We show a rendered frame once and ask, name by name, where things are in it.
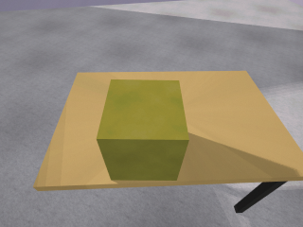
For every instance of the table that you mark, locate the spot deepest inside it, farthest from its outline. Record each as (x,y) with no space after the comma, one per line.
(234,136)

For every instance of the carton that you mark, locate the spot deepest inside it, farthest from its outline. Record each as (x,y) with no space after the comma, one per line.
(142,134)

